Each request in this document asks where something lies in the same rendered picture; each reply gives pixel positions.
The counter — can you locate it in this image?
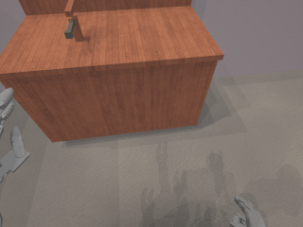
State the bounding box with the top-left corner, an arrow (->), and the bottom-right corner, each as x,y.
0,0 -> 224,143

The right robot hand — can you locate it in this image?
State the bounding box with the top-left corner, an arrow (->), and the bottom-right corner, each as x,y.
229,196 -> 266,227

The tap lever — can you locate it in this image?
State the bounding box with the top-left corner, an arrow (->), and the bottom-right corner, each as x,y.
64,19 -> 75,39

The left robot hand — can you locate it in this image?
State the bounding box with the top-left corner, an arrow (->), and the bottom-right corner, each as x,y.
0,87 -> 30,183

